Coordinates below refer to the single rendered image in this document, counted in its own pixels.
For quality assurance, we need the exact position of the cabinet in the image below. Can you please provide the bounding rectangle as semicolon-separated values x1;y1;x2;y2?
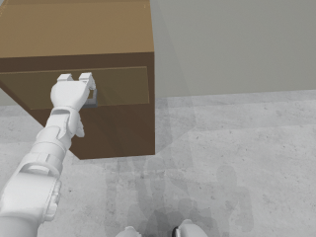
0;0;155;160

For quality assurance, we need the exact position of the drawer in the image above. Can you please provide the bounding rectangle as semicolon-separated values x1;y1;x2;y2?
0;66;148;109

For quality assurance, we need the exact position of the robot shin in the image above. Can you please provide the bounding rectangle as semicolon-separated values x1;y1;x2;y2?
180;219;193;227
124;226;136;232

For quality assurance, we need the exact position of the right robot shin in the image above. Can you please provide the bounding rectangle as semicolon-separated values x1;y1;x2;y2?
180;219;193;227

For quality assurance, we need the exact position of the left robot forearm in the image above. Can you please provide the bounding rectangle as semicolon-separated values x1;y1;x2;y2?
0;106;79;208

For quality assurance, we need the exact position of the robot left hand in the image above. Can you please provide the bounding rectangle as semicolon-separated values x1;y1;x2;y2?
50;72;96;137

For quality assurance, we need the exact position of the left robot upper arm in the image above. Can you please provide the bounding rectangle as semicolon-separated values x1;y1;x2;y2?
0;172;62;237

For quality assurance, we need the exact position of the left robot shin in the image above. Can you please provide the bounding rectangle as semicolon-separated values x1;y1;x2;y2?
124;226;136;232

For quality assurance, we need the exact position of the handle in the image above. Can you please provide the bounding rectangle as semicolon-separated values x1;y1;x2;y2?
81;89;98;109

